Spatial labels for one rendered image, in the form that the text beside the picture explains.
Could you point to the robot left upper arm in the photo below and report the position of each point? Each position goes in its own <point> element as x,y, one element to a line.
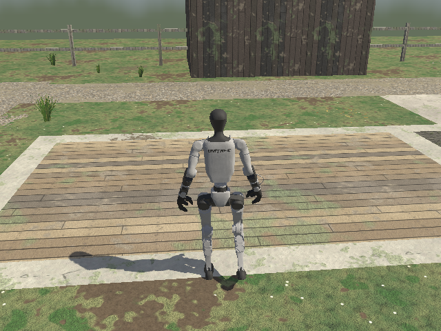
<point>193,158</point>

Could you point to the right robot hand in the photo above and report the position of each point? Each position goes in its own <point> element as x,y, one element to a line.
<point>251,193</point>

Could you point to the robot right upper arm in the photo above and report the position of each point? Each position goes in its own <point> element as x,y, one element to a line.
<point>244,156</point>

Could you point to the robot left forearm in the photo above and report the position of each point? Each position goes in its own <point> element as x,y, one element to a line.
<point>185,185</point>

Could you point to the left robot hand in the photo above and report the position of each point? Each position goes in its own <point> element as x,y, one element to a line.
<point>181,201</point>

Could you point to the left robot foot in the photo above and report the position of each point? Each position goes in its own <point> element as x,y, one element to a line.
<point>209,274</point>

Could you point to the left robot thigh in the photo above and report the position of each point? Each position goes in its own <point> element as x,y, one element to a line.
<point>204,208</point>

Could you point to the robot right forearm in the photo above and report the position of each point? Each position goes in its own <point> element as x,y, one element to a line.
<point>254,181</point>

